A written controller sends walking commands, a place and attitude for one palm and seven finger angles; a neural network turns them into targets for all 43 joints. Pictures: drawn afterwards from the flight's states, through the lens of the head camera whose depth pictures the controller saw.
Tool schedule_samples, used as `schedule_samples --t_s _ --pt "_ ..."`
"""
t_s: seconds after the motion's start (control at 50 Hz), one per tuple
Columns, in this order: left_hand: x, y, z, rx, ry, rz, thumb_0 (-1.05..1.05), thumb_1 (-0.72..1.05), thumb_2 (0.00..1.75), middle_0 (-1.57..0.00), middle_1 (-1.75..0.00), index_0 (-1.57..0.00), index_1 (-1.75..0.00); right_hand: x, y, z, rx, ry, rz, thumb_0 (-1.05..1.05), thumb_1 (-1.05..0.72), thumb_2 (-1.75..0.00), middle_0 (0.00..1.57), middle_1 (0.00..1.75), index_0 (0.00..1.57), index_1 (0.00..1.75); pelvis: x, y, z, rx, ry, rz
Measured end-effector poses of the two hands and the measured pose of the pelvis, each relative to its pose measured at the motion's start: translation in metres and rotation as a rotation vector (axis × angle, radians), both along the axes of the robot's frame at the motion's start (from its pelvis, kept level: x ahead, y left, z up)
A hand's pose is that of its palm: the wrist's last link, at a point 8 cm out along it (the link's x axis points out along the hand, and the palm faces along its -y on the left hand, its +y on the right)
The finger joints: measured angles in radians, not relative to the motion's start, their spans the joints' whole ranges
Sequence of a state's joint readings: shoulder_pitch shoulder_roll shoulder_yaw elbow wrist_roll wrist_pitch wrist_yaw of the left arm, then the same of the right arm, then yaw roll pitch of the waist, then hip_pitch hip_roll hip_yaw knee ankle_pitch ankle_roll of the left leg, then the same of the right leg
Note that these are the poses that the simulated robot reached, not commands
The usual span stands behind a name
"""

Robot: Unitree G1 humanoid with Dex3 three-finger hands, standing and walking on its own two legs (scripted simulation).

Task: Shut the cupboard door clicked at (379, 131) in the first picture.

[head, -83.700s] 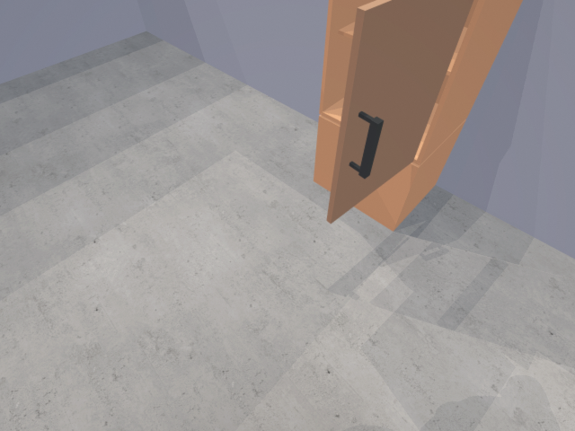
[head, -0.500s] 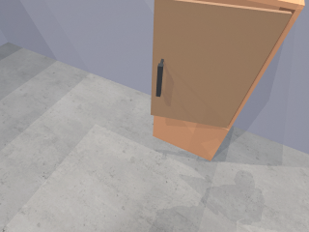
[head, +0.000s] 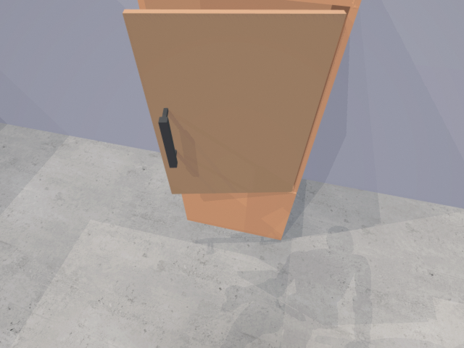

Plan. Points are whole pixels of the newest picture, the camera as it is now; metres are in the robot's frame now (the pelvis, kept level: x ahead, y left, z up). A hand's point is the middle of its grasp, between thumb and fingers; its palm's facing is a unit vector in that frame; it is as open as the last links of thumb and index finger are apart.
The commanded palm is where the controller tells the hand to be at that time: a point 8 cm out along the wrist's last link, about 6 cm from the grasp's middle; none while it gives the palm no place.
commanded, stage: take the last steps up to it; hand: left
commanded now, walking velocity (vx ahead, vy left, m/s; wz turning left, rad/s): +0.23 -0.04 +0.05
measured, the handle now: (169, 139) +0.61 +0.17 -0.05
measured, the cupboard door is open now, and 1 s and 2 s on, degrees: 15 15 15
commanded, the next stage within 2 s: come to a stop and stand still in 0.26 s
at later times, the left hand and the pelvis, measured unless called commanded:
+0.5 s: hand out of the picture +0.12 +0.13 -0.19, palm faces +0.12 -0.98 -0.13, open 7.3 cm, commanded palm none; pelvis +0.15 -0.03 +0.00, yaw +4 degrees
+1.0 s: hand (159, 333) +0.18 +0.15 -0.18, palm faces +0.12 -0.97 -0.20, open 7.4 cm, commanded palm none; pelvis +0.15 -0.04 +0.00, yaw +4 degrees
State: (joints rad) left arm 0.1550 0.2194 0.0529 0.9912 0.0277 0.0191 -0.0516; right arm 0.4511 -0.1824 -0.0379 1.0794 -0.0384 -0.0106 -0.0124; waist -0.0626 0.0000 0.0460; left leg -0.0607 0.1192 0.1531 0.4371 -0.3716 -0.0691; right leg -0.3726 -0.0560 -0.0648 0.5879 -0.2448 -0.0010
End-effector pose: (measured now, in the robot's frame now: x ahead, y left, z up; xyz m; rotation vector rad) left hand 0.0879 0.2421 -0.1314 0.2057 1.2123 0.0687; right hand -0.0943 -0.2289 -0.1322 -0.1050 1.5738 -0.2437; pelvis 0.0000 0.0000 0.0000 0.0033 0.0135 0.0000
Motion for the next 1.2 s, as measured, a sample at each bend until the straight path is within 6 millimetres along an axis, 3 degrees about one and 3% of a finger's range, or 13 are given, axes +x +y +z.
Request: schedule_samples --t_s 0.04,0.08,0.14,0.22,0.36,0.46,0.56,0.68,0.78,0.88,1.06,1.2 --pt "0.022 -0.016 -0.003 0.007 -0.048 -0.001 0.01 0.91 0.90 -0.20 -0.30 -0.19 -0.30 0.005 -0.012 -0.011 0.018 0.037 -0.011 0.01 -0.90 -0.90 0.20 0.29 0.20 0.30 0.013 -0.012 -0.008 -0.001 -0.003 0.002" --pt "0.031 -0.030 0.000 0.000 -0.067 0.016 0.01 0.91 0.90 -0.20 -0.30 -0.19 -0.30 0.023 -0.022 -0.013 0.024 0.046 0.001 0.01 -0.91 -0.90 0.20 0.29 0.20 0.30 0.023 -0.018 -0.006 -0.012 -0.011 0.020" --pt "0.032 -0.046 0.004 -0.015 -0.054 0.062 0.00 0.91 0.90 -0.20 -0.30 -0.20 -0.30 0.070 -0.034 -0.009 0.018 -0.016 0.037 0.01 -0.91 -0.90 0.20 0.29 0.20 0.30 0.040 -0.026 0.002 -0.011 -0.016 0.039" --pt "0.033 -0.044 0.006 0.008 -0.033 0.124 -0.02 0.95 0.90 -0.21 -0.30 -0.20 -0.30 0.148 -0.041 -0.003 0.010 -0.145 0.102 0.01 -0.91 -0.90 0.20 0.29 0.20 0.30 0.064 -0.034 0.008 -0.019 -0.009 0.064" --pt "0.021 -0.049 -0.017 -0.040 0.105 0.179 -0.01 0.93 0.90 -0.20 -0.30 -0.20 -0.30 0.270 -0.029 0.003 -0.001 -0.337 0.195 0.01 -0.92 -0.90 0.20 0.29 0.19 0.30 0.110 -0.030 0.001 -0.043 -0.015 0.072" --pt "0.022 -0.055 -0.031 -0.067 0.201 0.210 0.00 0.92 0.90 -0.20 -0.30 -0.20 -0.30 0.316 -0.014 0.003 -0.010 -0.382 0.241 0.00 -0.92 -0.90 0.20 0.29 0.20 0.30 0.140 -0.025 -0.004 -0.008 -0.023 0.060" --pt "0.036 -0.062 -0.021 -0.058 0.217 0.220 0.01 0.92 0.90 -0.20 -0.30 -0.20 -0.30 0.333 -0.013 0.000 -0.003 -0.343 0.240 -0.01 -0.93 -0.90 0.20 0.29 0.20 0.30 0.151 -0.028 0.002 0.006 -0.029 0.071" --pt "0.053 -0.062 -0.011 0.004 0.188 0.220 0.01 0.91 0.90 -0.20 -0.30 -0.20 -0.30 0.340 -0.033 -0.010 0.025 -0.299 0.213 0.00 -0.92 -0.90 0.20 0.29 0.20 0.30 0.158 -0.045 0.001 0.010 -0.020 0.075" --pt "0.065 -0.061 -0.008 0.037 0.157 0.202 0.01 0.91 0.90 -0.20 -0.30 -0.20 -0.30 0.336 -0.055 -0.013 0.011 -0.280 0.193 0.00 -0.91 -0.90 0.20 0.29 0.20 0.30 0.158 -0.054 -0.001 0.005 -0.016 0.081" --pt "0.077 -0.058 -0.008 0.032 0.124 0.191 0.01 0.91 0.90 -0.20 -0.30 -0.20 -0.30 0.325 -0.065 -0.008 -0.027 -0.244 0.187 0.00 -0.91 -0.90 0.20 0.29 0.20 0.30 0.158 -0.049 0.000 0.005 -0.014 0.080" --pt "0.086 -0.037 -0.016 0.015 0.061 0.174 0.01 0.91 0.90 -0.21 -0.30 -0.20 -0.30 0.300 -0.046 0.003 -0.052 -0.261 0.196 0.01 -0.91 -0.90 0.20 0.29 0.20 0.30 0.145 -0.031 0.000 -0.009 -0.032 0.065" --pt "0.074 -0.016 0.000 0.073 0.035 0.127 0.01 0.91 0.90 -0.21 -0.30 -0.20 -0.30 0.287 -0.015 -0.012 0.028 -0.366 0.191 0.01 -0.91 -0.90 0.20 0.29 0.20 0.30 0.128 -0.017 -0.004 -0.002 -0.050 0.054"
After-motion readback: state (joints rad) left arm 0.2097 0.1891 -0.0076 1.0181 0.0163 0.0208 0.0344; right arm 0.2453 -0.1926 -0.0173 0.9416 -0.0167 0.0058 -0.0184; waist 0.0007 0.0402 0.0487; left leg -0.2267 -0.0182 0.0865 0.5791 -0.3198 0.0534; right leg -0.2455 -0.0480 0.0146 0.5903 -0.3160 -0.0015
